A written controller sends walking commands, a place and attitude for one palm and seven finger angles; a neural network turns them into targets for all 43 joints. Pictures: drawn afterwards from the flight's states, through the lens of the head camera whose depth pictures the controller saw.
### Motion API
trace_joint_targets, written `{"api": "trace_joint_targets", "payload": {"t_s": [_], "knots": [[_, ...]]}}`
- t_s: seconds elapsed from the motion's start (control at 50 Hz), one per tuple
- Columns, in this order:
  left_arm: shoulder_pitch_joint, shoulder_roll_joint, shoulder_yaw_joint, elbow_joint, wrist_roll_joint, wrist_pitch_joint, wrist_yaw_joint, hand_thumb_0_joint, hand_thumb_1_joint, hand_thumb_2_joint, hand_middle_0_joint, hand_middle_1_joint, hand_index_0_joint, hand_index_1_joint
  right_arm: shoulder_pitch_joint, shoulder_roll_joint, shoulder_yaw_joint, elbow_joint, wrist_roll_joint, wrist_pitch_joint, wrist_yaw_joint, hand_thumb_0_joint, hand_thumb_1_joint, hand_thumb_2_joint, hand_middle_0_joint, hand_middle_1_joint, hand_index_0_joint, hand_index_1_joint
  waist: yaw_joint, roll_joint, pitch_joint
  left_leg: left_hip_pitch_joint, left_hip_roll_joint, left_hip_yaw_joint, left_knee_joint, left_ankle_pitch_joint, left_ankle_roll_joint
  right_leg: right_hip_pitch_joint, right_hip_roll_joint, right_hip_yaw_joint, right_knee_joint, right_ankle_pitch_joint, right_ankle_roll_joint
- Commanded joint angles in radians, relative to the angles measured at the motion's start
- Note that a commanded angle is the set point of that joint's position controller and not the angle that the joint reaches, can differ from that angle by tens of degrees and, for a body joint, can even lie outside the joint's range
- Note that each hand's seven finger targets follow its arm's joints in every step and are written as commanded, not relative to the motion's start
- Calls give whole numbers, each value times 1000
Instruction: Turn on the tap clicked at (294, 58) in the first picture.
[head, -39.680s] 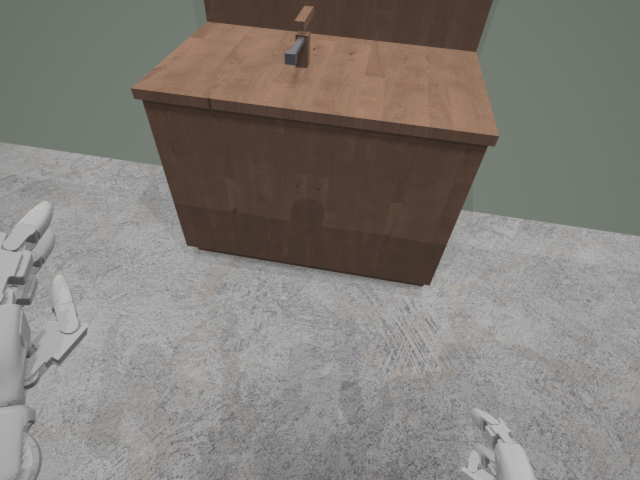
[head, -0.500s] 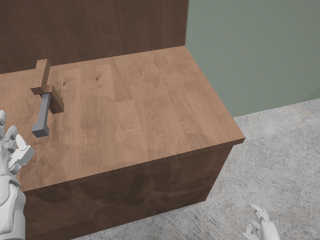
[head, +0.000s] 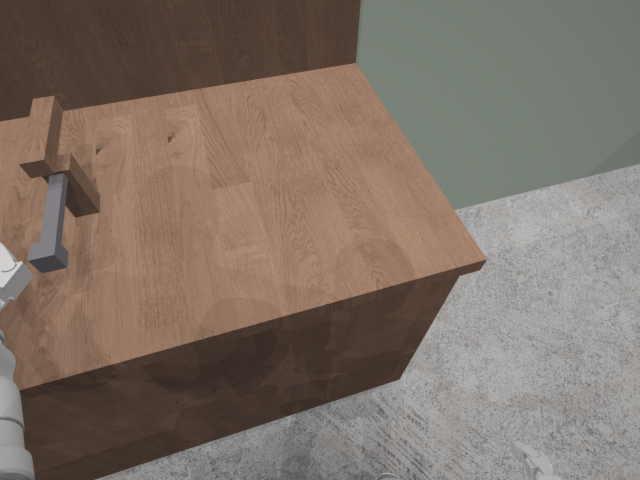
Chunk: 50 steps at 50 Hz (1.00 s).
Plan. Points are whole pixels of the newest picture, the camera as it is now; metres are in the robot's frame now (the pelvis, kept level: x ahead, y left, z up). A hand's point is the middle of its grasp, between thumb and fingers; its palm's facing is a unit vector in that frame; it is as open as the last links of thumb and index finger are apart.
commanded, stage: reach beside the lever's end, fingers flat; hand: left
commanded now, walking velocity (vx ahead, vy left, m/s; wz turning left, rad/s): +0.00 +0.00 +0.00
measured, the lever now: (49, 256) +0.34 +0.35 +0.08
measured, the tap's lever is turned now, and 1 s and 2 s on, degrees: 0 1 26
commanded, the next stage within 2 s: push the lever round in 0.52 s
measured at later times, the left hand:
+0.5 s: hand (20, 284) +0.31 +0.37 +0.08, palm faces +0.55 -0.83 -0.10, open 7.8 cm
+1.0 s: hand (41, 275) +0.32 +0.35 +0.08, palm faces +0.57 -0.82 -0.10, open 7.8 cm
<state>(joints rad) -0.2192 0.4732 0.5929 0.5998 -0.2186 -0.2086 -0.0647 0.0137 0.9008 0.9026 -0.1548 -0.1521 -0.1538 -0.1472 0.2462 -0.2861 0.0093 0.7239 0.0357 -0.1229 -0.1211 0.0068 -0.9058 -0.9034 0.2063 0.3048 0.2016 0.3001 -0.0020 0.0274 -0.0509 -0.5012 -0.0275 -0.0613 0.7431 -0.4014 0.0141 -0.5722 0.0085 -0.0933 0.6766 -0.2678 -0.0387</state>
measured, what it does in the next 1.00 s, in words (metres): stands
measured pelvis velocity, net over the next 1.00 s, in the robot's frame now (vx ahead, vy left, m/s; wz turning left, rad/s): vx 0.01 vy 0.00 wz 0.00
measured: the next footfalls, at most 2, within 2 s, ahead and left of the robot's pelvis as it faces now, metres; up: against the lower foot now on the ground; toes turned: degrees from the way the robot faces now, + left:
none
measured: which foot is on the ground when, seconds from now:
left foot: down 0.00-1.00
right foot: down 0.00-1.00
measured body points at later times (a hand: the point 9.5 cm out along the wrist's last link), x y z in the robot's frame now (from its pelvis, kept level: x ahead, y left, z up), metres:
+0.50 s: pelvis +0.01 +0.02 +0.00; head +0.06 +0.02 +0.45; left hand +0.27 +0.41 +0.08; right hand +0.14 -0.24 -0.11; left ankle -0.02 +0.11 -0.71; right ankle +0.04 -0.10 -0.71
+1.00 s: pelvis +0.01 +0.00 +0.00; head +0.06 +0.00 +0.45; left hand +0.28 +0.39 +0.09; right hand +0.14 -0.26 -0.11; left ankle -0.02 +0.11 -0.71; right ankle +0.04 -0.10 -0.71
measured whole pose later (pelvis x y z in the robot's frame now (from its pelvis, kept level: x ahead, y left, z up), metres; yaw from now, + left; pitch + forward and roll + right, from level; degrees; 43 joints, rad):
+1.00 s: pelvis +0.01 +0.00 +0.00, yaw +0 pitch +9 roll -1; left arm -0.15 0.38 0.54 0.48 -0.21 -0.22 0.00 0.01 0.90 0.90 -0.16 -0.15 -0.15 -0.15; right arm 0.24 -0.27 0.01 0.71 0.03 -0.09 -0.11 0.01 -0.91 -0.90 0.21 0.30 0.20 0.30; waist 0.01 0.03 -0.07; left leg -0.49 -0.03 -0.06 0.74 -0.41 0.02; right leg -0.56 0.01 -0.09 0.67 -0.28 -0.03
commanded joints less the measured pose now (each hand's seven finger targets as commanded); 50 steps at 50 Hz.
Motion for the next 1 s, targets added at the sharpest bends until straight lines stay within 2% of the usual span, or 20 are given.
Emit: {"api": "trace_joint_targets", "payload": {"t_s": [0.0, 0.06, 0.1, 0.12, 0.2, 0.26, 0.36, 0.42, 0.48, 0.5, 0.52, 0.56, 0.6, 0.68, 0.7, 0.72, 0.74, 0.8, 0.88, 0.98], "knots": [[-192, 345, 81, -198, -8, -75, -2, 0, 900, 900, -150, -150, -150, -150, 10, -146, -60, -115, -7, -37, -1, 0, -900, -900, 200, 300, 200, 300, 22, 90, -302, 4, 1, -1, -115, 295, 7, 279, -6, 65, -55, 174, 11], [-122, 360, 114, -187, -10, -68, 7, 0, 900, 900, -150, -150, -150, -150, 24, -148, -65, -136, -11, -22, 10, 0, -900, -900, 200, 300, 200, 300, 33, 21, -322, -27, 2, 0, -111, 334, 8, 314, -5, 64, -41, 222, 15], [-127, 384, 145, -186, -2, -71, 19, 0, 900, 900, -150, -150, -150, -150, 25, -143, -65, -131, -10, -13, 13, 0, -900, -900, 200, 300, 200, 300, 35, 43, -289, -33, 5, 0, -113, 335, 6, 305, -4, 63, -44, 220, 14], [-130, 355, 121, -217, -4, -81, 20, 0, 900, 900, -150, -150, -150, -150, 27, -140, -67, -139, -12, -13, 16, 0, -900, -900, 200, 300, 200, 300, 31, 57, -298, -18, 5, 3, -116, 348, 3, 303, -3, 63, -44, 225, 14], [-59, 342, 127, -324, 5, -114, 33, 0, 900, 900, -150, -150, -150, -150, 27, -131, -72, -144, -19, -15, 24, 0, -900, -900, 200, 300, 200, 300, 42, 152, -324, 59, 16, -4, -108, 482, -13, 290, 3, 59, -37, 261, 6], [-48, 285, 89, -335, -12, -122, 21, 0, 900, 900, -150, -150, -150, -150, 32, -132, -76, -139, -18, -19, 24, 0, -900, -900, 200, 300, 200, 300, 22, 91, -298, 66, 24, -13, -109, 487, -21, 262, 10, 48, -40, 245, 8], [-74, 207, 17, -329, -32, -94, -5, 0, 900, 900, -150, -150, -150, -150, 16, -136, -74, -129, -9, -28, 9, 0, -900, -900, 200, 300, 200, 300, 6, 76, -239, 65, 20, -25, -125, 412, -32, 212, 5, 37, -51, 172, 6], [-132, 211, 3, -333, -16, -77, 10, 0, 900, 900, -150, -150, -150, -150, 5, -133, -69, -124, -7, -31, -1, 0, -900, -900, 200, 300, 200, 300, -1, 88, -214, 66, 20, -38, -142, 346, -40, 186, 4, 33, -55, 117, 3], [-183, 188, -36, -405, -1, -88, 37, 0, 900, 900, -150, -150, -150, -150, -10, -126, -65, -133, -14, -41, -2, 0, -900, -900, 200, 300, 200, 300, -1, 108, -254, 103, 21, -50, -145, 360, -54, 185, 4, 31, -47, 113, 1], [-159, 214, -6, -428, 9, -95, 56, 0, 900, 900, -150, -150, -150, -150, -13, -123, -65, -132, -17, -41, -4, 0, -900, -900, 200, 300, 200, 300, 17, 128, -271, 116, 25, -52, -142, 405, -59, 201, 3, 33, -44, 127, 0], [-143, 199, -16, -424, 11, -96, 66, 0, 900, 900, -150, -150, -150, -150, -7, -123, -65, -134, -21, -40, 0, 0, -900, -900, 200, 300, 200, 300, 13, 95, -287, 120, 24, -51, -137, 428, -59, 208, 4, 31, -41, 143, 2], [-135, 229, 16, -395, 16, -95, 80, 0, 900, 900, -150, -150, -150, -150, -10, -121, -64, -130, -22, -35, 2, 0, -900, -900, 200, 300, 200, 300, 18, 64, -282, 89, 23, -47, -133, 426, -61, 222, 5, 31, -36, 155, 2], [-115, 240, 39, -383, 21, -88, 92, 0, 900, 900, -150, -150, -150, -150, -18, -115, -61, -127, -21, -27, 1, 0, -900, -900, 200, 300, 200, 300, 32, 98, -279, 88, 22, -37, -130, 445, -62, 237, 3, 37, -38, 173, 2], [-84, 193, 2, -345, 4, -42, 72, 0, 900, 900, -150, -150, -150, -150, -21, -116, -58, -145, -15, -16, 8, 0, -900, -900, 200, 300, 200, 300, 29, 64, -271, 56, 14, -16, -128, 436, -51, 263, 1, 38, -46, 213, 4], [-82, 216, 32, -339, 5, -37, 76, 0, 900, 900, -150, -150, -150, -150, -23, -114, -58, -141, -11, -13, 6, 0, -900, -900, 200, 300, 200, 300, 33, 69, -260, 47, 16, -16, -128, 428, -48, 269, 1, 39, -50, 213, 4], [-108, 189, -3, -344, 3, -33, 68, 0, 900, 900, -150, -150, -150, -150, -21, -114, -55, -146, -11, -12, 6, 0, -900, -900, 200, 300, 200, 300, 20, 65, -258, 46, 13, -14, -129, 412, -44, 263, 1, 40, -51, 213, 5], [-106, 215, 20, -334, 2, -31, 67, 0, 900, 900, -150, -150, -150, -150, -20, -118, -57, -147, -11, -12, 6, 0, -900, -900, 200, 300, 200, 300, 27, 58, -262, 39, 12, -14, -129, 396, -41, 266, 3, 41, -52, 207, 3], [-165, 224, 15, -367, 10, -54, 72, 0, 900, 900, -150, -150, -150, -150, -24, -116, -55, -138, -10, -12, 2, 0, -900, -900, 200, 300, 200, 300, 13, 85, -253, 44, 13, -15, -126, 374, -37, 254, 3, 45, -53, 194, 3], [-175, 199, -13, -365, 6, -84, 70, 0, 900, 900, -150, -150, -150, -150, -18, -121, -60, -133, -14, -16, 5, 0, -900, -900, 200, 300, 200, 300, 1, 59, -274, 37, 9, -9, -116, 341, -25, 257, 4, 52, -50, 193, 5], [-166, 232, 19, -316, -4, -78, 62, 0, 900, 900, -150, -150, -150, -150, -21, -123, -59, -128, -10, -10, 1, 0, -900, -900, 200, 300, 200, 300, 9, 38, -278, -11, 1, 2, -120, 274, -4, 295, -4, 68, -61, 175, 10]]}}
